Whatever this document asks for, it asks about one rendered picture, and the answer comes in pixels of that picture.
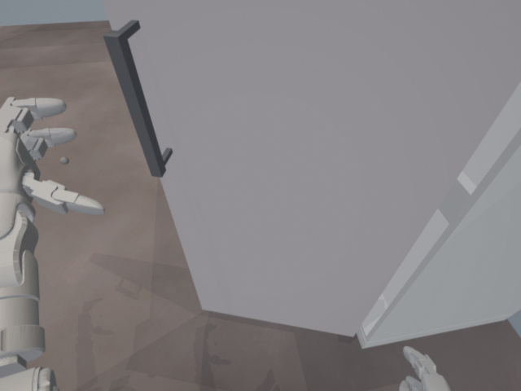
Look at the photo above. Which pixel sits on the robot right hand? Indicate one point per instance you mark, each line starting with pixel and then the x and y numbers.
pixel 425 370

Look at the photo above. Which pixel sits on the robot left hand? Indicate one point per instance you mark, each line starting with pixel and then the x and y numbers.
pixel 19 153

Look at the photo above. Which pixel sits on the left robot forearm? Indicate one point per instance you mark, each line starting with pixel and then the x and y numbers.
pixel 21 338

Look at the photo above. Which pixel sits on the left robot upper arm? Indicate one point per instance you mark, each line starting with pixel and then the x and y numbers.
pixel 34 379

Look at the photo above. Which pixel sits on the handle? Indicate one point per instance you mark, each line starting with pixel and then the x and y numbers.
pixel 123 62

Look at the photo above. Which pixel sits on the fridge door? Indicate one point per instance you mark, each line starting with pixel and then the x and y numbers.
pixel 313 140

